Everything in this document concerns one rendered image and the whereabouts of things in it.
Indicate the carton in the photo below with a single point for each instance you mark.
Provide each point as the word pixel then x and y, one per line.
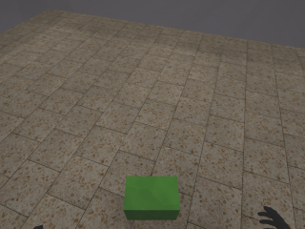
pixel 151 198

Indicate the right robot hand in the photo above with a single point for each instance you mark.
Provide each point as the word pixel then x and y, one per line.
pixel 278 222

